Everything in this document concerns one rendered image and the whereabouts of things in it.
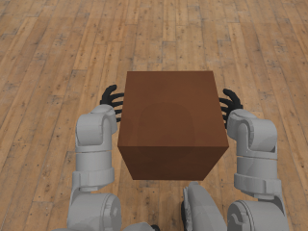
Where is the right robot thigh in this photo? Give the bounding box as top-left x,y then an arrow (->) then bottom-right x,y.
183,185 -> 227,231

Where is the robot right hand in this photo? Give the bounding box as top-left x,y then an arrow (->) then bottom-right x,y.
218,89 -> 244,129

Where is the robot right upper arm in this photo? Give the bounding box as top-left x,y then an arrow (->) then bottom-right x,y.
227,199 -> 289,231

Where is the right robot forearm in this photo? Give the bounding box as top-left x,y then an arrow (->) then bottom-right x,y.
226,109 -> 290,231

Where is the right robot shin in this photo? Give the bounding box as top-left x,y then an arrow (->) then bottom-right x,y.
185,181 -> 199,231

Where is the robot left hand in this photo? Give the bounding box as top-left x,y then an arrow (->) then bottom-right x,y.
99,85 -> 124,122

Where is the robot left upper arm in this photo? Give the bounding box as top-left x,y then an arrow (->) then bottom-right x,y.
51,192 -> 122,231

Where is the left robot forearm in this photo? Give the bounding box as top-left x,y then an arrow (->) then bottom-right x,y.
66,104 -> 117,228

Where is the carton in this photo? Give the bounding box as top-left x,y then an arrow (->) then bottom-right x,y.
117,70 -> 229,181

